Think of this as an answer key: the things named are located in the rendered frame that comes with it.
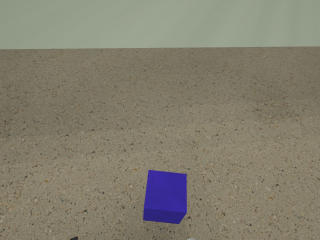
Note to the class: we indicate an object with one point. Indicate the carton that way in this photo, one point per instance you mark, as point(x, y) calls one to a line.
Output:
point(165, 197)

